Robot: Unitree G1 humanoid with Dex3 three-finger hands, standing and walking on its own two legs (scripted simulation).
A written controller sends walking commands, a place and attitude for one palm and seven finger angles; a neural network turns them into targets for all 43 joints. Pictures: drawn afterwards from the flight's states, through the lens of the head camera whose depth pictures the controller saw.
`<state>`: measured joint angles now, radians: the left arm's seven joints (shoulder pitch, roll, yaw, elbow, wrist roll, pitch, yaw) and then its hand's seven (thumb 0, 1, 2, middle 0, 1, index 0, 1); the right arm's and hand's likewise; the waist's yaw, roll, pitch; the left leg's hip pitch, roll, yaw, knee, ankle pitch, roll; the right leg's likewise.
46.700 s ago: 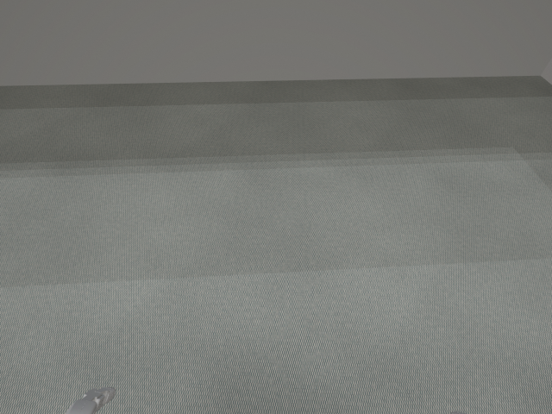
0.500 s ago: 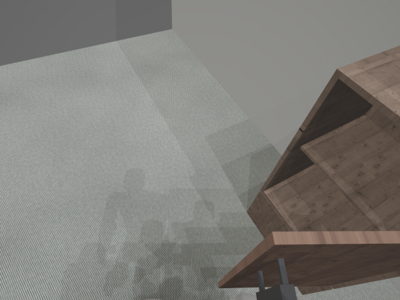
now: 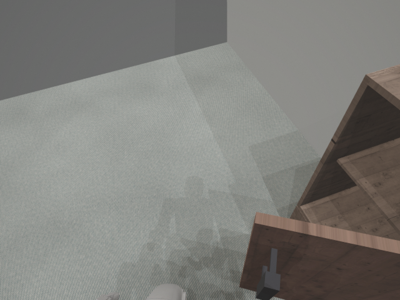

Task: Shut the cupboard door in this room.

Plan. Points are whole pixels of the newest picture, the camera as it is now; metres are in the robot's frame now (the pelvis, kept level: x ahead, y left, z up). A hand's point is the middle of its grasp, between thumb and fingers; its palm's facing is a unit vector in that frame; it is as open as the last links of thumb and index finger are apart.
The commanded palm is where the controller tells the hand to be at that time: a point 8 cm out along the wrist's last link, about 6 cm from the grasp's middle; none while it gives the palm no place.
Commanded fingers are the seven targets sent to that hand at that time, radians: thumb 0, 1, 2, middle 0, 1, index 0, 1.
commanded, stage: turn or walk to find it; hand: left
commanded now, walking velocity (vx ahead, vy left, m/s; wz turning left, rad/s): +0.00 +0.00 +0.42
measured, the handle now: (267, 275) +0.18 -0.11 -0.05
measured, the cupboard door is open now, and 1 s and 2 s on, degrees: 57 54 50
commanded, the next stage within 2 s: none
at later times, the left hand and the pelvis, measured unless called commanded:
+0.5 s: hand out of the picture +0.02 +0.26 -0.17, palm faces +0.23 -0.94 -0.24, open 7.4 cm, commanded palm none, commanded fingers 0.00 0.90 0.90 -0.20 -0.30 -0.20 -0.30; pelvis +0.00 +0.04 +0.00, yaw +12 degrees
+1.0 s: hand out of the picture -0.01 +0.21 -0.15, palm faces +0.43 -0.86 -0.27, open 7.4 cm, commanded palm none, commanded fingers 0.00 0.90 0.90 -0.20 -0.30 -0.20 -0.30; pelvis +0.01 +0.00 +0.00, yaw +26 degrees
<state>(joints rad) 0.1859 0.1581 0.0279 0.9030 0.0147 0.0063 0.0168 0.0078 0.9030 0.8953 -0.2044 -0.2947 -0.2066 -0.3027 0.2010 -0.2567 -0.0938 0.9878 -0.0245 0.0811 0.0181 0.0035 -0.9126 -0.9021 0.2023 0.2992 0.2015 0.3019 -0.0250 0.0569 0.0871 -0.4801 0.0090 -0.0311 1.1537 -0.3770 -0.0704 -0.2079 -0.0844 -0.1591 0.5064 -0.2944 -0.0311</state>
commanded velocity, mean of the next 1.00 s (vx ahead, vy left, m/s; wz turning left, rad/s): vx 0.00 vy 0.00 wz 0.42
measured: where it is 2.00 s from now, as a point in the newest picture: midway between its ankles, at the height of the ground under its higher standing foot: outside the picture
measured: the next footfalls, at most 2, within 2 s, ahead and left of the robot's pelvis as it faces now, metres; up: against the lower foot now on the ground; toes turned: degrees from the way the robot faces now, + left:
left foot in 0.26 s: +0.02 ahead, +0.15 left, +0.00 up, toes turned +12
right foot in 0.68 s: +0.08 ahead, -0.09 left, +0.00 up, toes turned +11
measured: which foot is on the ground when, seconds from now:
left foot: up 0.00-0.24, down 0.26-0.68, up 0.70-1.00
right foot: down 0.00-0.26, up 0.28-0.66, down 0.68-1.00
